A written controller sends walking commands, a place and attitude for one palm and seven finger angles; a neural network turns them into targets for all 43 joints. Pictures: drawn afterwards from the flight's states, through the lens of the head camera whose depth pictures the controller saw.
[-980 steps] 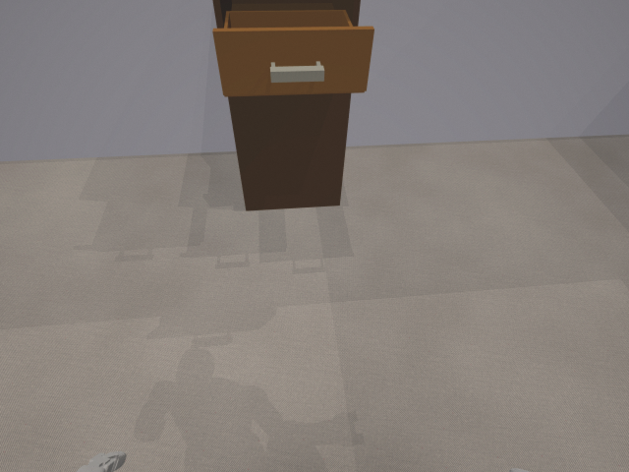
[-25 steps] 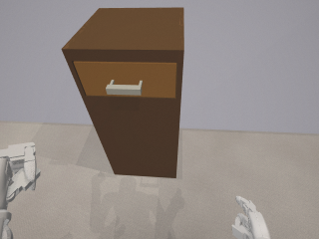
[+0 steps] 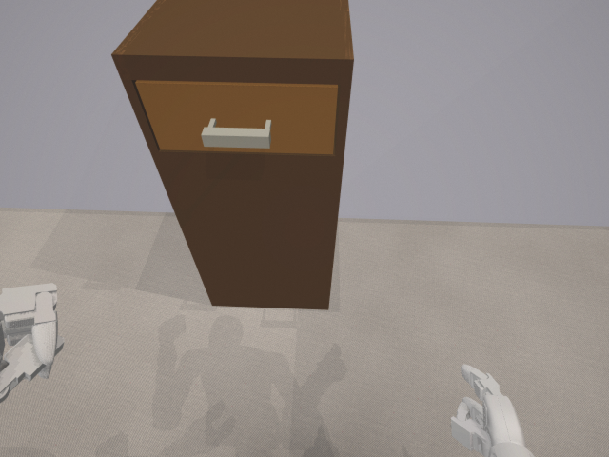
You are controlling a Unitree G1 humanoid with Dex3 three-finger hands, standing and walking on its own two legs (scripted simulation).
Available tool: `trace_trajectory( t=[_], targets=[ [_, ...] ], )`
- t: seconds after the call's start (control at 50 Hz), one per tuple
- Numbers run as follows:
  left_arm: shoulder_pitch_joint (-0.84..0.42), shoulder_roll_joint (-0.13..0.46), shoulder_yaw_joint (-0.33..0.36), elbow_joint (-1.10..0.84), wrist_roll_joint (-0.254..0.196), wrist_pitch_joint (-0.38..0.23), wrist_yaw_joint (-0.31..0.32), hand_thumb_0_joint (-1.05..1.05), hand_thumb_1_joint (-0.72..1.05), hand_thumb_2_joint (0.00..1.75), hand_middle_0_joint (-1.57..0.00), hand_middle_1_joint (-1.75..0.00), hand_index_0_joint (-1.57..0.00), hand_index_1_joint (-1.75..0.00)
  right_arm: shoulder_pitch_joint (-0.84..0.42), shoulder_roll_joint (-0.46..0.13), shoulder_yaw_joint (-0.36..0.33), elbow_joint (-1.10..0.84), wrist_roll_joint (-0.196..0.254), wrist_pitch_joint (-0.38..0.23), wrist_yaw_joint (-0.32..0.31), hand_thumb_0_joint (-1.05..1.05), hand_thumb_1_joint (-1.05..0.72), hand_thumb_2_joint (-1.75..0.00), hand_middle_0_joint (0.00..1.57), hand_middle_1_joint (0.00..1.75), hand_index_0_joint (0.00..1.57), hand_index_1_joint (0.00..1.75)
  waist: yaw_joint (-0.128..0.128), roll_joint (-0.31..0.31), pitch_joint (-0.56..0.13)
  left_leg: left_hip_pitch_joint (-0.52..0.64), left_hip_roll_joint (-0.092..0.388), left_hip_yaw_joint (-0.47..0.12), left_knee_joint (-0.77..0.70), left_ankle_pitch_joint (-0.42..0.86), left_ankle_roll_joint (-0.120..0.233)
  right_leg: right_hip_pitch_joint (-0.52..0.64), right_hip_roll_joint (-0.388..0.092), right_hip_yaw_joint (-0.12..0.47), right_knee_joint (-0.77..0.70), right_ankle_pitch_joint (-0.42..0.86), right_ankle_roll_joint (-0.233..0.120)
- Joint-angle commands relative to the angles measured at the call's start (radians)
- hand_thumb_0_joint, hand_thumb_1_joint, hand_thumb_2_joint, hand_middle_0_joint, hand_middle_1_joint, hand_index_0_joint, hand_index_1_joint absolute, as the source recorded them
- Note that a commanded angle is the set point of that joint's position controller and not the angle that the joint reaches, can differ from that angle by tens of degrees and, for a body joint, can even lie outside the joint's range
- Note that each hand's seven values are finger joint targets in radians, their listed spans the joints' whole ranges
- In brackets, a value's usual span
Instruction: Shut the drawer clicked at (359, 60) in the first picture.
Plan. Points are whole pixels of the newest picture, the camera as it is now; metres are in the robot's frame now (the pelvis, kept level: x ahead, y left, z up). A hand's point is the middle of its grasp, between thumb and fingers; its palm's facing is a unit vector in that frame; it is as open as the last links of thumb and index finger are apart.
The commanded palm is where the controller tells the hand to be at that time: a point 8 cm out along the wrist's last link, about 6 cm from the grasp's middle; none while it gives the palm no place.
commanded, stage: step back with the hand held close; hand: left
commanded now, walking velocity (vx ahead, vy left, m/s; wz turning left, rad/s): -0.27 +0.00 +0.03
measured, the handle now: (238, 130) +0.68 +0.18 +0.04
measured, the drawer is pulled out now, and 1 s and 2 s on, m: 0.00 0.00 0.00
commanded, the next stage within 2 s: stop stepping back and stand still in 0.76 s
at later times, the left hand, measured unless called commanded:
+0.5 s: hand out of the picture +0.10 +0.25 +0.16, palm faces +0.39 -0.80 -0.45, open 3.2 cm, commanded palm +0.03 +0.29 +0.18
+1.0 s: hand out of the picture +0.03 +0.23 +0.17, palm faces +0.28 -0.87 -0.41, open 3.2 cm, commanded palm -0.03 +0.28 +0.18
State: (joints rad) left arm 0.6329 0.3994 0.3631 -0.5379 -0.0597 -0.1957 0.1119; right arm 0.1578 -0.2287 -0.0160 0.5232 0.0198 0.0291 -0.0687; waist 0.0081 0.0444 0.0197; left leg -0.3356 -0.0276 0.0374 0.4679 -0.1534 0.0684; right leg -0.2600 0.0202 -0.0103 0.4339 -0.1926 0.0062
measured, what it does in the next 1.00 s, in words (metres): walks backwards: right foot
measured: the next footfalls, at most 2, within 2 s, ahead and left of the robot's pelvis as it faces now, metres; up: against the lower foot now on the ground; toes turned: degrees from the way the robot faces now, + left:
right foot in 0.82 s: -0.23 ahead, -0.13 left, +0.00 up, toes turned -4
left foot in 1.26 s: -0.16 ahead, +0.14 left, +0.00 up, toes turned +0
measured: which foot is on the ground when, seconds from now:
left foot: down 0.00-1.00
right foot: down 0.00-0.52, up 0.54-0.80, down 0.82-1.00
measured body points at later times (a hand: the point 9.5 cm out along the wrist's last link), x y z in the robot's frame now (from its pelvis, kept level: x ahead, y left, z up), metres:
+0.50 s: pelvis -0.07 +0.00 -0.01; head -0.05 +0.03 +0.44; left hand +0.07 +0.29 +0.19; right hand +0.12 -0.23 -0.09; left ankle +0.03 +0.08 -0.74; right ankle -0.02 -0.13 -0.74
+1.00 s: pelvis -0.18 +0.01 -0.02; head -0.19 +0.04 +0.43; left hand +0.00 +0.28 +0.19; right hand -0.03 -0.23 -0.09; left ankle +0.00 +0.07 -0.74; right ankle -0.28 -0.13 -0.73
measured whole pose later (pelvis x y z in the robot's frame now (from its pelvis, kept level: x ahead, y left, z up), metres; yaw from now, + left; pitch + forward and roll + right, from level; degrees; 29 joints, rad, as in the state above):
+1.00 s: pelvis -0.18 +0.01 -0.02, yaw -4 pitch -1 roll -3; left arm 0.55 0.46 0.40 -0.61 -0.07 -0.25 0.10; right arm 0.21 -0.16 0.01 0.64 0.00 -0.10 -0.06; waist -0.01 -0.04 -0.01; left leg -0.49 0.02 0.07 0.49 0.03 0.08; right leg -0.11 0.02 0.02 0.62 -0.52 0.02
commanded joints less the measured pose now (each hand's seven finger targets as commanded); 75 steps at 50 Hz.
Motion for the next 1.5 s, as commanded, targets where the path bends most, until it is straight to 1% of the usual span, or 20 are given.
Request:
trace_trajectory(
  t=[0.0, 0.2, 0.4, 0.46, 0.54, 0.6, 0.72, 0.8, 0.86, 0.92, 0.96, 1.0, 1.04, 1.06, 1.08, 1.22, 1.26, 1.3, 1.36, 1.48],
  targets=[
    [-0.015, 0.151, 0.113, -0.195, 0.011, -0.091, 0.03, 0.0, 0.9, 0.9, -1.4, -1.6, -1.4, -1.6, -0.063, -0.139, -0.047, -0.151, -0.006, -0.068, -0.014, 0.0, -0.9, -0.9, 0.2, 0.3, 0.2, 0.3, -0.017, -0.003, -0.058, -0.107, 0.115, -0.168, -0.15, -0.314, 0.017, 0.063, -0.046, 0.084, -0.083, -0.138, 0.0],
    [-0.009, 0.167, 0.167, -0.246, 0.051, -0.124, 0.028, 0.0, 0.9, 0.9, -1.4, -1.6, -1.4, -1.6, -0.067, -0.145, -0.052, -0.158, -0.016, -0.138, -0.019, 0.0, -0.9, -0.9, 0.2, 0.3, 0.2, 0.3, 0.001, 0.101, -0.092, -0.421, 0.218, -0.271, -0.26, -0.538, 0.076, 0.321, 0.047, 0.078, 0.236, 0.011, 0.013],
    [-0.059, 0.183, 0.134, -0.243, 0.013, -0.149, 0.043, 0.0, 0.9, 0.9, -1.4, -1.6, -1.4, -1.6, -0.027, -0.098, -0.066, -0.071, -0.017, -0.122, -0.001, 0.0, -0.9, -0.9, 0.2, 0.3, 0.2, 0.3, -0.046, -0.153, -0.128, 0.168, 0.032, -0.079, 0.217, -0.091, -0.056, -0.273, -0.203, 0.272, -0.129, 0.067, -0.097],
    [-0.078, 0.194, 0.146, -0.27, 0.018, -0.154, 0.039, 0.0, 0.9, 0.9, -1.4, -1.6, -1.4, -1.6, -0.067, -0.121, -0.058, -0.089, -0.022, -0.127, -0.018, 0.0, -0.9, -0.9, 0.2, 0.3, 0.2, 0.3, -0.03, 0.039, -0.087, 0.044, 0.132, -0.191, -0.074, -0.001, -0.01, -0.149, -0.015, 0.129, 0.022, 0.022, -0.011],
    [-0.057, 0.192, 0.205, -0.243, 0.051, -0.166, 0.028, 0.0, 0.9, 0.9, -1.4, -1.6, -1.4, -1.6, -0.076, -0.133, -0.064, -0.096, -0.046, -0.165, -0.012, 0.0, -0.9, -0.9, 0.2, 0.3, 0.2, 0.3, -0.011, 0.252, -0.109, -0.474, 0.407, -0.456, -0.456, -0.656, 0.124, 0.239, 0.114, 0.081, 0.671, -0.209, 0.015],
    [-0.043, 0.165, 0.164, -0.28, 0.027, -0.158, 0.026, 0.0, 0.9, 0.9, -1.4, -1.6, -1.4, -1.6, -0.068, -0.115, -0.071, -0.089, -0.037, -0.174, 0.011, 0.0, -0.9, -0.9, 0.2, 0.3, 0.2, 0.3, 0.004, 0.096, -0.14, -0.2, 0.332, -0.293, -0.334, -0.393, 0.079, 0.06, 0.086, 0.047, 0.577, -0.281, 0.004],
    [-0.008, 0.155, 0.118, -0.318, -0.02, -0.157, 0.015, 0.0, 0.9, 0.9, -1.4, -1.6, -1.4, -1.6, -0.011, -0.089, -0.052, -0.029, -0.046, -0.201, 0.031, 0.0, -0.9, -0.9, 0.2, 0.3, 0.2, 0.3, 0.004, 0.217, -0.252, 0.185, 0.253, -0.143, -0.33, -0.178, -0.075, 0.027, 0.065, -0.057, 0.017, -0.395, -0.032],
    [-0.118, 0.233, 0.151, -0.342, -0.015, -0.182, 0.021, 0.0, 0.9, 0.9, -1.4, -1.6, -1.4, -1.6, -0.001, -0.053, -0.036, 0.007, -0.039, -0.176, 0.012, 0.0, -0.9, -0.9, 0.2, 0.3, 0.2, 0.3, -0.023, -0.147, -0.192, 0.335, 0.095, -0.018, 0.256, -0.059, -0.098, -0.276, -0.269, 0.191, -0.285, 0.038, -0.108],
    [-0.142, 0.205, 0.136, -0.272, -0.007, -0.158, 0.011, 0.0, 0.9, 0.9, -1.4, -1.6, -1.4, -1.6, -0.026, -0.07, -0.035, -0.017, -0.029, -0.196, -0.012, 0.0, -0.9, -0.9, 0.2, 0.3, 0.2, 0.3, -0.034, -0.248, -0.19, 0.202, 0.055, 0.002, 0.154, 0.059, -0.069, -0.071, -0.191, 0.034, -0.033, 0.46, -0.042],
    [-0.055, 0.188, 0.155, -0.24, -0.017, -0.088, 0.004, 0.0, 0.9, 0.9, -1.4, -1.6, -1.4, -1.6, -0.055, -0.111, -0.032, -0.07, -0.009, -0.185, -0.019, 0.0, -0.9, -0.9, 0.2, 0.3, 0.2, 0.3, -0.014, 0.126, -0.217, 0.342, 0.153, -0.151, -0.046, 0.375, 0.013, -0.096, 0.015, -0.037, 0.19, 0.052, 0.031],
    [-0.033, 0.178, 0.164, -0.206, -0.028, -0.095, 0.01, 0.0, 0.9, 0.9, -1.4, -1.6, -1.4, -1.6, -0.069, -0.113, -0.024, -0.08, -0.015, -0.195, -0.004, 0.0, -0.9, -0.9, 0.2, 0.3, 0.2, 0.3, 0.0, 0.245, -0.105, 0.048, 0.228, -0.303, -0.363, -0.413, -0.001, 0.017, 0.072, -0.033, 0.245, -0.477, -0.009],
    [0.027, 0.195, 0.208, -0.205, -0.018, -0.076, 0.018, 0.0, 0.9, 0.9, -1.4, -1.6, -1.4, -1.6, -0.081, -0.11, -0.018, -0.091, -0.028, -0.177, -0.004, 0.0, -0.9, -0.9, 0.2, 0.3, 0.2, 0.3, 0.016, 0.27, -0.05, -0.22, 0.178, -0.251, -0.421, -0.584, -0.106, 0.217, 0.091, -0.1, 0.12, -0.422, -0.052],
    [0.11, 0.215, 0.213, -0.204, -0.009, -0.083, 0.012, 0.0, 0.9, 0.9, -1.4, -1.6, -1.4, -1.6, -0.041, -0.085, -0.03, -0.09, -0.01, -0.144, 0.007, 0.0, -0.9, -0.9, 0.2, 0.3, 0.2, 0.3, 0.018, -0.079, -0.044, -0.109, -0.019, 0.019, 0.167, -0.32, -0.125, -0.012, -0.105, 0.098, -0.2, -0.512, -0.099],
    [0.12, 0.218, 0.201, -0.235, -0.025, -0.088, 0.011, 0.0, 0.9, 0.9, -1.4, -1.6, -1.4, -1.6, -0.053, -0.087, -0.047, -0.079, -0.003, -0.133, 0.008, 0.0, -0.9, -0.9, 0.2, 0.3, 0.2, 0.3, 0.017, -0.356, 0.027, -0.054, -0.057, -0.055, 0.623, -0.237, -0.114, -0.363, -0.353, 0.433, -0.385, -0.672, -0.173],
    [0.062, 0.232, 0.229, -0.307, -0.026, -0.095, 0.024, 0.0, 0.9, 0.9, -1.4, -1.6, -1.4, -1.6, -0.05, -0.11, -0.052, -0.053, -0.008, -0.13, 0.016, 0.0, -0.9, -0.9, 0.2, 0.3, 0.2, 0.3, 0.005, -0.33, 0.043, -0.161, -0.025, -0.11, 0.791, -0.182, -0.106, -0.392, -0.399, 0.446, -0.382, -0.562, -0.227],
    [-0.169, 0.09, 0.051, -0.196, 0.034, -0.098, 0.062, 0.0, 0.9, 0.9, -1.4, -1.6, -1.4, -1.6, 0.019, -0.11, -0.04, 0.003, -0.019, -0.237, -0.04, 0.0, -0.9, -0.9, 0.2, 0.3, 0.2, 0.3, -0.033, 0.048, -0.023, 0.153, 0.078, -0.008, -0.074, -0.132, -0.031, -0.085, -0.142, 0.017, 0.065, -0.198, -0.07],
    [-0.242, 0.114, 0.053, -0.28, 0.045, -0.11, 0.076, 0.0, 0.9, 0.9, -1.4, -1.6, -1.4, -1.6, 0.033, -0.147, -0.048, -0.03, -0.014, -0.252, -0.044, 0.0, -0.9, -0.9, 0.2, 0.3, 0.2, 0.3, -0.03, 0.316, -0.064, 0.275, 0.304, -0.388, -0.159, -0.09, 0.065, -0.258, -0.02, -0.047, 0.357, -0.314, -0.003],
    [-0.246, 0.17, 0.089, -0.36, 0.033, -0.112, 0.065, 0.0, 0.9, 0.9, -1.4, -1.6, -1.4, -1.6, 0.027, -0.089, -0.032, -0.017, -0.03, -0.262, -0.03, 0.0, -0.9, -0.9, 0.2, 0.3, 0.2, 0.3, -0.048, 0.267, -0.094, 0.278, 0.342, -0.532, -0.232, -0.01, 0.077, -0.304, -0.024, 0.008, 0.563, -0.385, -0.008],
    [-0.054, 0.145, 0.101, -0.397, 0.027, -0.092, 0.057, 0.0, 0.9, 0.9, -1.4, -1.6, -1.4, -1.6, 0.004, -0.091, -0.037, -0.032, -0.017, -0.261, 0.015, 0.0, -0.9, -0.9, 0.2, 0.3, 0.2, 0.3, -0.025, 0.119, -0.107, 0.174, 0.307, -0.379, -0.228, -0.124, 0.086, -0.221, -0.046, 0.022, 0.54, -0.229, -0.005],
    [0.12, 0.141, 0.155, -0.233, 0.023, -0.052, 0.06, 0.0, 0.9, 0.9, -1.4, -1.6, -1.4, -1.6, -0.044, -0.077, -0.022, -0.071, -0.035, -0.168, 0.015, 0.0, -0.9, -0.9, 0.2, 0.3, 0.2, 0.3, -0.012, 0.234, -0.03, -0.256, 0.237, -0.164, -0.313, -0.584, 0.007, 0.187, 0.03, -0.142, 0.234, -0.258, -0.042]
  ],
)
